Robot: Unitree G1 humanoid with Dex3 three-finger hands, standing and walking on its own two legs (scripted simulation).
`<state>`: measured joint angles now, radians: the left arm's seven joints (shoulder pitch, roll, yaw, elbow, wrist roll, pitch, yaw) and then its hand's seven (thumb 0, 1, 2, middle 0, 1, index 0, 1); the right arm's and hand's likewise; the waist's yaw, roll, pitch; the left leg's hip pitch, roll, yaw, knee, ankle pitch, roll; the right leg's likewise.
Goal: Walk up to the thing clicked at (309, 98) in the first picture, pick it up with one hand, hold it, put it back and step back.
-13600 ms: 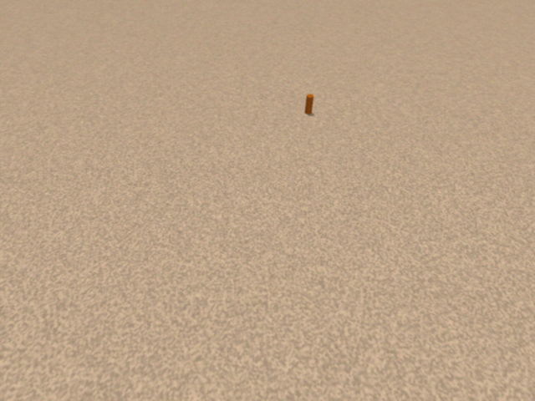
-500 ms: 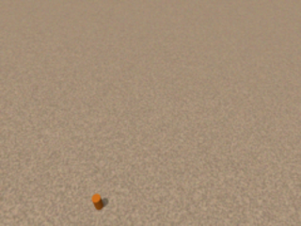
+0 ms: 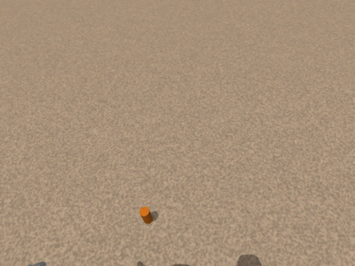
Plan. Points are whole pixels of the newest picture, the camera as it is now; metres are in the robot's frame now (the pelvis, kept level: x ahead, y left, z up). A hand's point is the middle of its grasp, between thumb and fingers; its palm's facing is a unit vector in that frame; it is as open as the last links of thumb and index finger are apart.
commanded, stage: walk up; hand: left
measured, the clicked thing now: (146, 215) +0.45 +0.22 -0.68
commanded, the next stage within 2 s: none
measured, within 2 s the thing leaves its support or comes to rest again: neither
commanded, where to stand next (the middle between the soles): +0.05 +0.00 m, yaw -3 degrees
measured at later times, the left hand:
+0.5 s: hand out of the picture +0.08 +0.26 -0.14, palm faces -0.03 -0.91 -0.41, open 7.4 cm
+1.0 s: hand out of the picture +0.07 +0.26 -0.10, palm faces -0.04 -0.90 -0.44, open 7.4 cm
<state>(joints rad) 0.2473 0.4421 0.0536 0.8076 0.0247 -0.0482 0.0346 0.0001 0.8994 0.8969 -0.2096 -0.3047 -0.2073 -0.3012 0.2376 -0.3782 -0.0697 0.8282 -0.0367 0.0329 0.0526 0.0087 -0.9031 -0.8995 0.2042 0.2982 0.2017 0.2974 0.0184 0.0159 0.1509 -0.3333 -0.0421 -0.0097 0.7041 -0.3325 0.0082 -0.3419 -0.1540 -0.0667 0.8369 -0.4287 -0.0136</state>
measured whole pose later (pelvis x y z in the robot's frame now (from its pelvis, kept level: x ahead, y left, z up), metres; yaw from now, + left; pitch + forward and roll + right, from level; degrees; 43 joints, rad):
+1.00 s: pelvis +0.01 -0.02 +0.02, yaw -2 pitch -4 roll +0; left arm 0.30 0.39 0.04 0.91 0.02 -0.07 -0.01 0.00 0.90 0.90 -0.21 -0.30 -0.21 -0.30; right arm 0.31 -0.43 -0.06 0.91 -0.02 0.01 0.03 0.01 -0.90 -0.90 0.20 0.30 0.20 0.30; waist 0.01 0.06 0.10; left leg -0.40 0.02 -0.05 0.96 -0.43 0.03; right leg -0.23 0.02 -0.04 0.52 -0.22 -0.04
